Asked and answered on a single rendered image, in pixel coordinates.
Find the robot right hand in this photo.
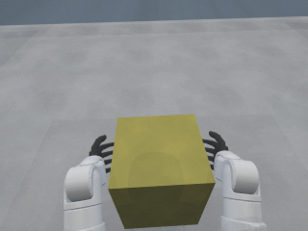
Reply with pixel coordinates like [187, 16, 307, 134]
[202, 131, 229, 170]

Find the carton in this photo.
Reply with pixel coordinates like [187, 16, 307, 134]
[108, 114, 216, 229]

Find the robot right forearm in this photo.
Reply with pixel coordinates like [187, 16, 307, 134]
[214, 150, 268, 231]

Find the robot left forearm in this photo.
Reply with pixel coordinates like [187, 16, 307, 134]
[64, 155, 107, 231]

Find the robot left hand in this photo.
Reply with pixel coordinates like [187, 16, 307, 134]
[89, 135, 115, 173]

